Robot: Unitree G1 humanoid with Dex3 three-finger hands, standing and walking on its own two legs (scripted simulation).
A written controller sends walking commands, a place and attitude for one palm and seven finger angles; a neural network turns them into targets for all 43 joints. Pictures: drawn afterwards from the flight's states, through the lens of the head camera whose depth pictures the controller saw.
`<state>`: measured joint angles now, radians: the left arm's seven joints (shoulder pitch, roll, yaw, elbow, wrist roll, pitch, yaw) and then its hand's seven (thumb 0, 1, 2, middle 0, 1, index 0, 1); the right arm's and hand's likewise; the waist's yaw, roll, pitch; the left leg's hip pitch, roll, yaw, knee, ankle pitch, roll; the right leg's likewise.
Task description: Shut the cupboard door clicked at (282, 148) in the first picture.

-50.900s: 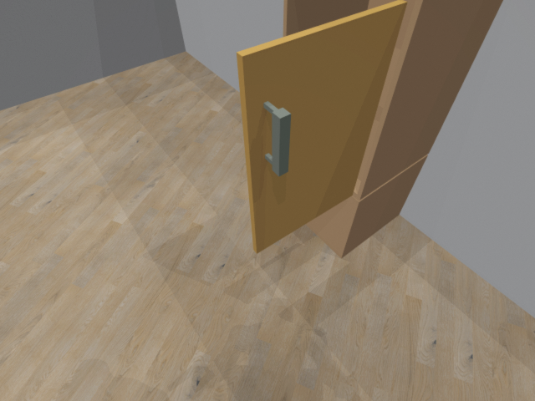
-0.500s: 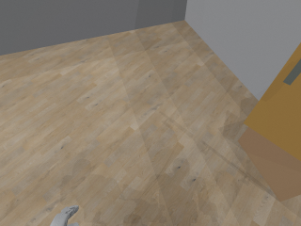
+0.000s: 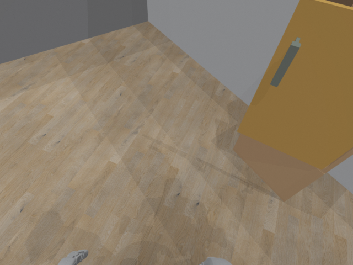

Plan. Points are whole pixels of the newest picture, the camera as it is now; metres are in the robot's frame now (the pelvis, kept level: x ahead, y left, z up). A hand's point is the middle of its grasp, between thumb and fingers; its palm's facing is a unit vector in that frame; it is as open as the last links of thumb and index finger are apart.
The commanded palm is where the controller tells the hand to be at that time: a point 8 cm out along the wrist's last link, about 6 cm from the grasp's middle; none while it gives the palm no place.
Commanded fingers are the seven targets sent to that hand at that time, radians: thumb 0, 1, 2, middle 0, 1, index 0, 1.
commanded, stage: turn to face it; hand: left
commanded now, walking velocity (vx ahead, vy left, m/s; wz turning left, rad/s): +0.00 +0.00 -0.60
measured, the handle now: (285, 62) +0.67 -0.30 +0.08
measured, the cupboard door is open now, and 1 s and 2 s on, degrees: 25 25 25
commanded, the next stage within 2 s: take the last steps up to it in 0.68 s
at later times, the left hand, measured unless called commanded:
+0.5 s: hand (108, 254) +0.16 +0.18 -0.18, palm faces -0.25 -0.94 -0.21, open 7.4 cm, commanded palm none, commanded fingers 0.00 0.90 0.90 -0.20 -0.30 -0.20 -0.30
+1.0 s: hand (131, 249) +0.17 +0.12 -0.17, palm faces -0.40 -0.90 -0.20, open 7.4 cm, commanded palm none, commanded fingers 0.00 0.90 0.90 -0.20 -0.30 -0.20 -0.30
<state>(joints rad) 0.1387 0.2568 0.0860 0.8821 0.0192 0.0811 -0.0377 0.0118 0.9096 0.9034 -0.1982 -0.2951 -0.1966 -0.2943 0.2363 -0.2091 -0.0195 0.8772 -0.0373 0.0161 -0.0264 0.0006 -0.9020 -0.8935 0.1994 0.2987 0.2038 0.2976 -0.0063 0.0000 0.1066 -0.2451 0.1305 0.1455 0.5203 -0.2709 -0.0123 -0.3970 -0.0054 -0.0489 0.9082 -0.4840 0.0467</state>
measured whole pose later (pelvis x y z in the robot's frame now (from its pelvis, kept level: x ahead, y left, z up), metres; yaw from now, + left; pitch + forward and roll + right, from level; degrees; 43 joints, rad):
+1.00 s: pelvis +0.05 -0.03 +0.00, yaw -25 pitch +0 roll +0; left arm 0.24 0.18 0.06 1.00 0.03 0.02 -0.01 0.01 0.91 0.90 -0.20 -0.30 -0.20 -0.29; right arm 0.26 -0.21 -0.05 0.98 -0.03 0.03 -0.01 0.00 -0.91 -0.89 0.20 0.30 0.20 0.30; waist -0.02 0.00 0.04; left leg -0.37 0.05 0.08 0.78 -0.42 -0.05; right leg -0.15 0.02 0.01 0.45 -0.30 -0.04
